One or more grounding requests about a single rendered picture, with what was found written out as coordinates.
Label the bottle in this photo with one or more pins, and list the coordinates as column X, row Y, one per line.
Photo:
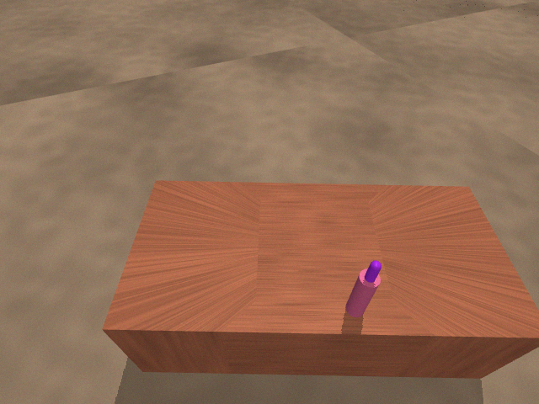
column 365, row 287

